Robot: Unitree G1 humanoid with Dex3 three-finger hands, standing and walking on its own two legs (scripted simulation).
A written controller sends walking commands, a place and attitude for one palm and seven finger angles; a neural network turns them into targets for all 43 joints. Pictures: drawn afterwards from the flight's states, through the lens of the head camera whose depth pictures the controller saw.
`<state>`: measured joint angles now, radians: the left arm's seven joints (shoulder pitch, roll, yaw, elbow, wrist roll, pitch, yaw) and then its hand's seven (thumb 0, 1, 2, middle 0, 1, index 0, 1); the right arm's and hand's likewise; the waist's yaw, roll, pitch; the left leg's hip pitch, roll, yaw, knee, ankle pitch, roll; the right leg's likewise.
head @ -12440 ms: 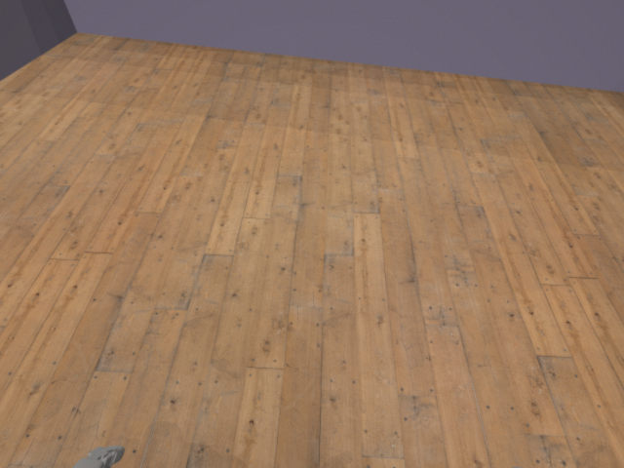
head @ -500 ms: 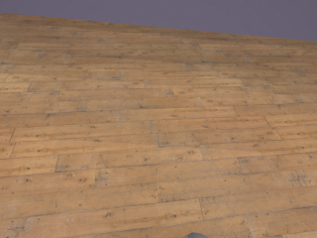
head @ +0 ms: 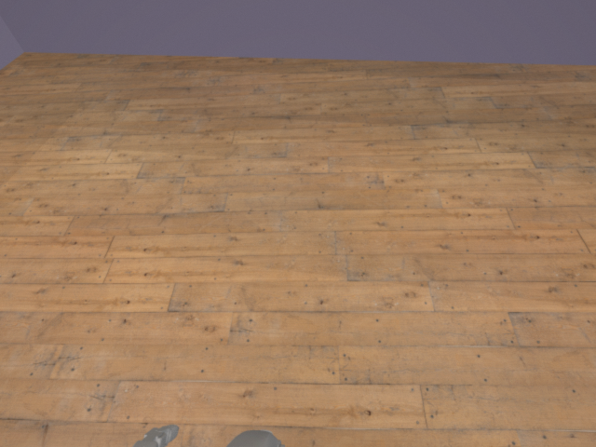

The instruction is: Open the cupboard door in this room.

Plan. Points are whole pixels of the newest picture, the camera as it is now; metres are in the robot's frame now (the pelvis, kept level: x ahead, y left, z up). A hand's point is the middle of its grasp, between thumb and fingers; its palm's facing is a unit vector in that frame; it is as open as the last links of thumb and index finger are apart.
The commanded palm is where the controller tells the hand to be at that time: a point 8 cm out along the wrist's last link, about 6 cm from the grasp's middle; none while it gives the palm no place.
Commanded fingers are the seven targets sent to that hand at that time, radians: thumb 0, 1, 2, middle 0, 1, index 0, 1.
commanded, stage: turn or walk to find it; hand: left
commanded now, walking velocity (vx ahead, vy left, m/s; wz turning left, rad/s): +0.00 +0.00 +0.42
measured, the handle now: out of the picture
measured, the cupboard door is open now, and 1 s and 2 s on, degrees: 0 0 0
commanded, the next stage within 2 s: none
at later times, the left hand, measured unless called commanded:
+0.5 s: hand out of the picture -0.04 +0.27 -0.18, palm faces +0.28 -0.93 -0.26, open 7.4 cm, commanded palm none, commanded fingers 0.00 0.90 0.90 -0.20 -0.30 -0.20 -0.30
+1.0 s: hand out of the picture -0.04 +0.18 -0.14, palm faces +0.44 -0.86 -0.27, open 7.3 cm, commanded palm none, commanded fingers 0.00 0.90 0.90 -0.20 -0.30 -0.20 -0.30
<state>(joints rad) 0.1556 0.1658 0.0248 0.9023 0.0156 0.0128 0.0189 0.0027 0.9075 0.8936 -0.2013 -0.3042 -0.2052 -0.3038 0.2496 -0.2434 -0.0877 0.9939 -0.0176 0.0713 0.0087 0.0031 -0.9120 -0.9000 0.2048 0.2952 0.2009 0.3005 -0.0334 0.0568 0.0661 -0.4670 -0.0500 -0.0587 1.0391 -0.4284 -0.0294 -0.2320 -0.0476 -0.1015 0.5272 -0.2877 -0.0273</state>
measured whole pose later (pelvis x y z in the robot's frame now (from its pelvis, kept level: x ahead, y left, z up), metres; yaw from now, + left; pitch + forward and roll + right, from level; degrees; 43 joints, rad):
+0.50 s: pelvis -0.02 +0.04 +0.00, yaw +13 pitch -1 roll +0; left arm 0.22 0.27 0.07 0.99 0.02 0.06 0.01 0.01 0.91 0.89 -0.20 -0.30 -0.20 -0.30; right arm 0.14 -0.20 -0.04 0.95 -0.01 0.01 -0.01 0.00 -0.91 -0.90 0.20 0.30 0.20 0.30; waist 0.03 -0.04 0.08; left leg -0.23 0.00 0.03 0.51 -0.27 0.02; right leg -0.45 -0.10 -0.06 1.07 -0.43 0.08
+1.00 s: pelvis -0.03 -0.03 +0.00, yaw +26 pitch -1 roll +2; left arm 0.21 0.15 0.02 0.92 0.02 0.01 0.02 0.00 0.91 0.89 -0.20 -0.30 -0.21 -0.30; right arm 0.25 -0.26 -0.09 1.01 -0.02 0.08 0.02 0.00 -0.91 -0.90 0.20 0.29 0.20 0.30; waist -0.02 0.05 0.07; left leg -0.48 0.01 -0.04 1.17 -0.35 -0.07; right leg -0.23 -0.07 -0.18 0.49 -0.25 -0.05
